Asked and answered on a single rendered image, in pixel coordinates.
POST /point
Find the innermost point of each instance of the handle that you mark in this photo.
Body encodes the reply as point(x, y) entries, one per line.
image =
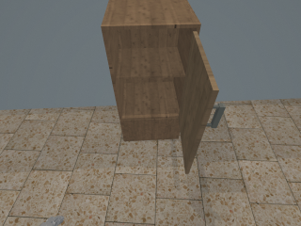
point(219, 110)

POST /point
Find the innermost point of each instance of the robot left hand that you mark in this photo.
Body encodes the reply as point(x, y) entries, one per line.
point(53, 221)

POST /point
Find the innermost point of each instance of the cupboard door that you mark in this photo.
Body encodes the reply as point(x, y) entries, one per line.
point(198, 97)

